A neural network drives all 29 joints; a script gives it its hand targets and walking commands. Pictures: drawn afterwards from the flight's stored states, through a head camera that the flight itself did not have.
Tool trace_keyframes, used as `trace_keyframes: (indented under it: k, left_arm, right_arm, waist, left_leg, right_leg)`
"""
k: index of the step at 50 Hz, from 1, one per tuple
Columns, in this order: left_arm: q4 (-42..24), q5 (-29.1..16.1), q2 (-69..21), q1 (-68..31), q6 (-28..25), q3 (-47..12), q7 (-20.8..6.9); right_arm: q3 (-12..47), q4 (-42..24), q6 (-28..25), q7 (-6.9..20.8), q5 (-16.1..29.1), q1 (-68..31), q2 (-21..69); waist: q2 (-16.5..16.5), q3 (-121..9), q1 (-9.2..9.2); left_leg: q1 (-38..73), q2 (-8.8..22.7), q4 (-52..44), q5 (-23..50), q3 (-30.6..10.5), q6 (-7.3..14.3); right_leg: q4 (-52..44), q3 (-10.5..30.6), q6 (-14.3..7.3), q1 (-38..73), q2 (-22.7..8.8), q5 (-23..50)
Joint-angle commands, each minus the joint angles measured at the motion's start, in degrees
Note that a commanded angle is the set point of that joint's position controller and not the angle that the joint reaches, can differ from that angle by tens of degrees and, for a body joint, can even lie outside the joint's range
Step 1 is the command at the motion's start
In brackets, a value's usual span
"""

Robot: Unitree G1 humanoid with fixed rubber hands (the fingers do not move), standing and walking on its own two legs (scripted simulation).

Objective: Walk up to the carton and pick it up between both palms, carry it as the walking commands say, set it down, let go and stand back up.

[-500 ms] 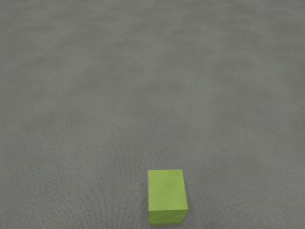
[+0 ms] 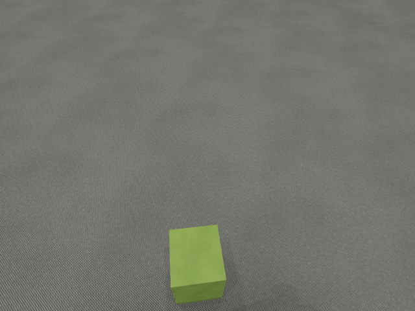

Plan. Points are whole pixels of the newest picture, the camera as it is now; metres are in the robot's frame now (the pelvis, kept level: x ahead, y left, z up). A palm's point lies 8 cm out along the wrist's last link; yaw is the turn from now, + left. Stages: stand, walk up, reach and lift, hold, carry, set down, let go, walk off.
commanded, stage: walk up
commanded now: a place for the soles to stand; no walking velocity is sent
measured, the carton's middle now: (196, 265) +0.42 +0.04 -0.62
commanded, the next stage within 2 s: none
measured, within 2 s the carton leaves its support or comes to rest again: neither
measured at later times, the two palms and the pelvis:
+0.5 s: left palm out of the picture +0.12 +0.28 -0.08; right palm (385, 310) +0.16 -0.35 -0.11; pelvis +0.04 -0.05 +0.01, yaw +5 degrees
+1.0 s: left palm out of the picture +0.07 +0.31 -0.11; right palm (345, 288) +0.20 -0.28 -0.09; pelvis +0.04 +0.00 +0.01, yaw +7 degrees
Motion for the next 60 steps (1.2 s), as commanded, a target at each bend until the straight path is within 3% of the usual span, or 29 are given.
trace_keyframes:
  k: [1, 2, 4, 7, 9, 10, 12, 13, 14, 15, 17, 18, 19, 20, 21, 23, 26, 28, 29, 30, 31, 32, 33, 34, 36, 37, 41, 47, 60]
  left_arm:
    - [-5.37, -0.77, 15.02, -4.67, -1.91, 3.09, 3.19]
    - [-5.12, -0.43, 14.46, -3.80, -1.86, 3.08, 3.38]
    - [-4.93, -1.32, 13.31, -4.64, -2.09, 2.43, 3.38]
    - [-4.96, -2.03, 12.59, -6.16, -2.57, 1.35, 3.72]
    - [-5.55, -2.35, 11.02, -6.97, -2.92, 0.22, 4.14]
    - [-5.36, -2.46, 10.39, -6.22, -3.07, 0.04, 4.37]
    - [-4.82, -3.04, 8.79, -3.82, -3.05, -0.49, 5.02]
    - [-4.46, -3.18, 7.89, -3.66, -3.06, -0.79, 5.44]
    - [-3.96, -3.12, 6.88, -2.94, -3.27, -0.90, 5.77]
    - [-3.54, -2.76, 6.64, -1.63, -3.93, -0.92, 6.13]
    - [-2.21, -1.89, 11.03, 0.51, -5.13, -0.02, 6.41]
    - [-2.17, -1.87, 13.40, 1.60, -5.31, 0.57, 6.64]
    - [-2.71, -2.01, 14.54, 0.69, -5.34, 0.82, 6.92]
    - [-3.56, -1.78, 14.44, -0.18, -5.61, 0.80, 7.22]
    - [-3.94, -1.59, 13.57, -0.43, -5.79, 0.69, 7.35]
    - [-4.92, -1.65, 12.72, -1.24, -5.67, 0.28, 7.60]
    - [-5.00, -1.40, 11.52, -1.79, -5.85, -0.48, 7.52]
    - [-5.46, -1.78, 11.22, -4.64, -5.35, -1.08, 6.84]
    - [-5.74, -2.05, 10.04, -4.93, -5.13, -1.56, 6.40]
    - [-5.99, -2.38, 8.52, -4.65, -5.05, -2.11, 6.10]
    - [-5.63, -2.56, 7.44, -4.23, -4.69, -2.57, 5.85]
    - [-4.88, -2.60, 7.30, -3.66, -4.21, -2.89, 5.65]
    - [-4.06, -2.86, 6.35, -2.94, -3.99, -3.29, 5.31]
    - [-2.57, -2.65, 5.61, -1.27, -4.15, -3.57, 5.12]
    - [-1.23, -2.23, 8.48, -3.35, -4.62, -3.06, 5.28]
    - [-1.27, -2.39, 9.99, -4.35, -4.64, -2.85, 5.27]
    - [0.68, -2.98, 7.84, -4.19, -4.51, -3.68, 5.12]
    - [4.41, -2.77, 7.09, -4.37, -4.32, -4.22, 4.77]
    - [8.41, -2.15, 6.36, -7.07, -5.05, -4.40, 4.35]
  right_arm:
    - [-0.40, -4.90, 0.72, 0.56, 1.53, -0.10, -8.08]
    - [-0.30, -3.68, 0.35, 0.86, 2.18, 0.99, -8.36]
    - [-0.70, -2.18, 0.30, 1.47, 2.29, 3.47, -8.58]
    - [-1.06, -0.88, 0.36, 2.07, 0.68, 4.64, -8.16]
    - [-1.56, -1.93, 0.78, 2.17, -0.29, 2.99, -8.63]
    - [-1.87, -2.63, 0.89, 2.10, -0.73, 1.90, -9.67]
    - [-1.87, -4.81, 0.86, 2.65, -0.68, -3.29, -11.70]
    - [-1.81, -5.47, 0.87, 2.93, -0.37, -5.33, -11.57]
    - [-1.45, -5.95, 0.93, 3.23, -0.16, -7.00, -10.66]
    - [-1.10, -6.04, 1.17, 3.47, -0.06, -7.35, -8.83]
    - [-0.76, -6.61, 1.69, 3.22, 1.36, -5.29, -7.22]
    - [-0.58, -7.22, 2.08, 3.06, 1.70, -5.52, -6.64]
    - [-0.42, -7.66, 2.71, 3.09, 1.69, -5.16, -5.90]
    - [-0.45, -8.02, 3.18, 3.20, 1.19, -5.27, -5.44]
    - [-0.60, -8.16, 3.49, 3.30, 1.04, -5.19, -6.10]
    - [-0.78, -8.92, 3.67, 4.05, 1.49, -4.87, -5.86]
    - [-0.89, -8.31, 3.25, 4.18, 2.21, -4.39, -4.51]
    - [-1.02, -6.27, 2.66, 3.92, 2.29, -2.04, -4.33]
    - [-1.59, -5.68, 2.31, 3.54, 1.95, -1.77, -5.53]
    - [-2.16, -5.84, 1.92, 3.22, 1.56, -2.47, -8.24]
    - [-1.76, -6.85, 1.39, 3.08, 1.72, -5.47, -9.36]
    - [-1.29, -7.49, 0.93, 2.98, 1.75, -8.02, -10.49]
    - [-0.93, -7.30, 0.62, 2.89, 1.69, -9.64, -10.45]
    - [-0.63, -6.90, 0.71, 2.94, 1.83, -12.84, -10.06]
    - [0.21, -6.31, 1.19, 2.96, 2.59, -11.74, -7.46]
    - [0.37, -5.41, 1.23, 2.90, 2.33, -10.23, -7.47]
    - [0.51, -3.28, 0.58, 2.98, 1.97, -12.83, -8.30]
    - [1.47, -1.13, 0.58, 2.90, 2.08, -15.74, -6.82]
    - [2.07, 2.84, 0.69, 3.45, 1.87, -15.68, -5.39]
  waist:
    - [-6.02, -1.50, 1.15]
    - [-7.15, -1.82, 1.23]
    - [-10.09, -3.87, 0.71]
    - [-7.68, -6.77, -0.13]
    - [-5.16, -4.83, -1.42]
    - [0.13, -4.64, -0.99]
    - [8.95, -3.96, 1.41]
    - [9.85, -3.12, 1.97]
    - [11.49, -3.94, 2.21]
    - [10.77, -5.02, 3.02]
    - [4.08, -9.32, 2.75]
    - [0.62, -9.78, 3.03]
    - [-2.61, -8.69, 2.65]
    - [-5.62, -8.24, 2.45]
    - [-5.17, -7.28, 2.44]
    - [-6.82, -5.38, 1.79]
    - [-7.54, -6.65, 1.02]
    - [-7.31, -8.62, -0.92]
    - [-5.71, -9.50, -1.26]
    - [0.67, -11.70, -0.78]
    - [3.06, -12.07, 0.35]
    - [3.25, -10.80, 1.32]
    - [3.27, -9.49, 1.96]
    - [3.08, -8.93, 3.13]
    - [-0.45, -7.68, 1.25]
    - [-0.45, -7.67, 0.72]
    - [5.62, -7.36, 1.52]
    - [7.71, -6.83, 1.91]
    - [1.92, -6.55, 0.91]
  left_leg:
    - [-13.73, -5.61, 21.47, -12.34, -6.01, 3.25]
    - [-12.28, -4.81, 17.27, -10.91, -3.95, 3.17]
    - [-8.19, -5.08, 12.54, -7.57, -2.70, 2.08]
    - [-0.57, -6.34, 2.92, 0.66, -1.77, 3.55]
    - [2.60, -6.81, -2.20, 3.11, -3.39, 5.13]
    - [1.98, -4.64, -5.34, 4.16, -6.92, 6.23]
    - [-2.02, 2.97, -12.93, 10.06, -16.82, 11.15]
    - [-2.61, 5.19, -13.31, 13.41, -17.72, 13.26]
    - [-4.76, 5.33, -10.72, 20.82, -17.24, 15.14]
    - [-5.01, 3.51, -7.90, 25.95, -14.51, 12.91]
    - [-5.62, -3.09, 1.28, 24.88, -6.59, 6.94]
    - [-7.76, -5.78, 6.34, 19.76, -4.46, 5.29]
    - [-8.86, -7.86, 10.16, 4.61, -3.00, 4.70]
    - [-10.93, -8.22, 15.85, -10.76, -4.91, 5.17]
    - [-12.40, -7.48, 18.81, -14.64, -6.80, 5.22]
    - [-12.04, -6.94, 16.28, -13.70, -7.17, 5.16]
    - [-7.17, -7.50, 8.33, -5.21, -4.25, 4.99]
    - [2.23, -9.07, -2.32, 8.05, 0.18, 4.77]
    - [6.55, -7.47, -4.36, 14.08, -1.36, 5.07]
    - [8.90, -2.22, -4.51, 22.65, -8.45, 6.67]
    - [7.22, 1.97, -5.78, 23.25, -15.20, 9.37]
    - [2.71, 4.74, -7.64, 19.42, -17.43, 11.21]
    - [0.04, 4.91, -9.02, 17.08, -15.90, 10.56]
    - [-1.18, 2.95, -6.08, 17.34, -12.24, 9.35]
    - [-3.11, -2.56, -2.89, 15.65, -7.06, 5.54]
    - [-0.93, -2.96, -2.48, 17.34, -5.98, 4.93]
    - [0.52, 0.42, -7.88, 20.27, -10.17, 6.22]
    - [-0.36, 0.20, -13.31, 15.60, -9.45, 5.03]
    - [3.86, -0.79, -16.71, 11.68, -7.22, 3.19]
  right_leg:
    - [-24.02, 20.91, -11.03, 1.87, -12.80, -23.07]
    - [-20.64, 16.52, -9.95, 2.61, -10.56, -18.83]
    - [-18.12, 12.03, -8.36, 2.24, -10.38, -14.95]
    - [-13.60, 10.20, -8.81, 2.62, -11.72, -7.52]
    - [-11.02, 9.50, -7.43, -0.53, -12.11, -1.67]
    - [-8.12, 7.78, -6.38, -0.11, -10.88, 1.72]
    - [0.80, -0.25, -2.97, 1.95, -1.68, -2.00]
    - [2.14, -4.54, -2.03, 3.29, 1.75, -5.50]
    - [2.63, -4.33, -1.89, 7.03, 2.95, -6.73]
    - [-2.47, -3.85, -2.40, 10.81, 1.54, -3.61]
    - [-7.06, 3.77, -6.21, 16.93, -6.90, 17.12]
    - [-7.91, 10.13, -9.90, 18.52, -12.43, 25.71]
    - [-9.50, 13.43, -13.66, 17.60, -17.58, 31.19]
    - [-10.42, 15.59, -16.72, 16.60, -20.68, 35.07]
    - [-9.88, 15.39, -16.89, 16.27, -20.57, 35.83]
    - [-9.47, 9.95, -14.38, 13.50, -17.28, 30.41]
    - [-7.29, 3.84, -9.42, 12.85, -12.63, 31.96]
    - [-3.25, -1.20, -6.11, 8.78, -9.20, 28.67]
    - [-1.34, -2.37, -4.17, 6.11, -8.08, 23.02]
    - [1.62, -4.36, -1.87, 4.10, -5.40, 16.60]
    - [2.53, -5.69, -0.07, 3.85, -1.59, 8.56]
    - [0.59, -5.67, -0.05, 5.74, 0.18, -0.06]
    - [-2.49, -5.56, -0.47, 7.56, 0.85, -4.58]
    - [-5.24, -4.30, -1.14, 9.45, -0.13, 0.85]
    - [-7.41, -1.06, -2.44, 10.74, -4.84, 10.17]
    - [-7.20, 0.19, -3.08, 9.77, -6.06, 11.96]
    - [-6.95, -3.62, -1.33, 10.12, -2.25, 11.07]
    - [-11.05, -3.52, -0.65, 13.77, -2.48, 10.72]
    - [-20.03, -1.59, -0.41, 13.50, -4.40, 6.87]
